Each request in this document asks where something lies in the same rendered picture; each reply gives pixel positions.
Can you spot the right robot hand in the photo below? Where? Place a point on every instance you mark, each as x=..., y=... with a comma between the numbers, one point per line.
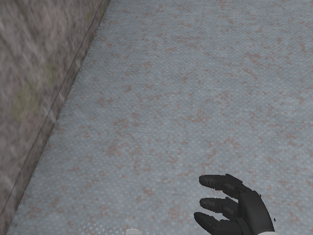
x=248, y=216

